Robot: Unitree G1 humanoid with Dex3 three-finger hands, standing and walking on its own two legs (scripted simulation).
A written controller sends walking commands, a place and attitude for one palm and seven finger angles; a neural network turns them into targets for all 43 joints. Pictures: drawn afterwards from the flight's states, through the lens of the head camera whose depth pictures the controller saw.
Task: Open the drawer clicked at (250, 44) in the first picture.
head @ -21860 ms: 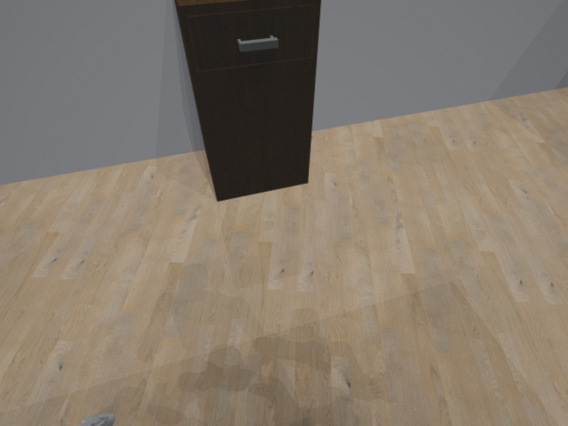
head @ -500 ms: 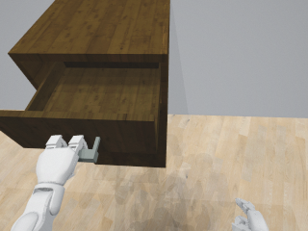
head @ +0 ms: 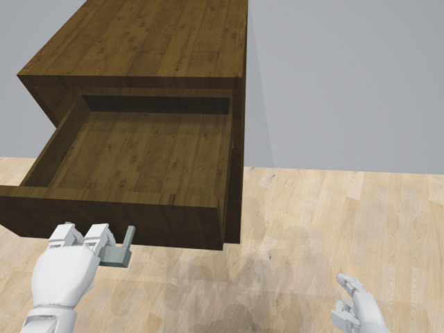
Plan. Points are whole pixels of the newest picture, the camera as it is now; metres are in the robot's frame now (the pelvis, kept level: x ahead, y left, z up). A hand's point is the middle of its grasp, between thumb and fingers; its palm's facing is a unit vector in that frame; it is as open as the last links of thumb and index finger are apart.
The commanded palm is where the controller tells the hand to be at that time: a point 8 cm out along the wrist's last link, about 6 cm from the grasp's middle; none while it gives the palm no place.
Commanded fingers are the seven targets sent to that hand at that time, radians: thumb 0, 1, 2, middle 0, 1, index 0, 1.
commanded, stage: pull the drawer open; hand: left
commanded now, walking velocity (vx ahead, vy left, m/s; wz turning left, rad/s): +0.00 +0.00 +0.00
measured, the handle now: (93, 242) +0.25 +0.26 +0.03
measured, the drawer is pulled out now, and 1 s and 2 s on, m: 0.28 0.30 0.30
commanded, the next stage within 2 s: open the thumb to release the handle in 0.66 s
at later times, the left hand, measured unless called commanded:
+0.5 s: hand (79, 292) +0.17 +0.26 +0.01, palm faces -0.03 -0.06 -1.00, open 5.9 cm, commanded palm +0.13 +0.27 +0.06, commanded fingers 0.00 0.90 0.90 -0.40 -1.35 -0.40 -1.35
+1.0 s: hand (78, 289) +0.18 +0.26 +0.01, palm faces +0.00 -0.05 -1.00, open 7.0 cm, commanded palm +0.14 +0.27 +0.06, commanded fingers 0.00 -0.01 0.51 -0.34 -1.25 -0.34 -1.25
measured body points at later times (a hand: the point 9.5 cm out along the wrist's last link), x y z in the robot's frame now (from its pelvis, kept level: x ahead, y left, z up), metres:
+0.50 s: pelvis +0.00 +0.00 -0.01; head +0.04 -0.02 +0.44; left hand +0.17 +0.26 +0.06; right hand +0.19 -0.24 -0.11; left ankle -0.05 +0.10 -0.71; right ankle +0.02 -0.10 -0.71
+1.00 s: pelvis +0.00 +0.00 +0.00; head +0.04 -0.03 +0.44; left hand +0.17 +0.26 +0.06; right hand +0.20 -0.22 -0.11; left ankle -0.05 +0.10 -0.71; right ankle +0.02 -0.10 -0.71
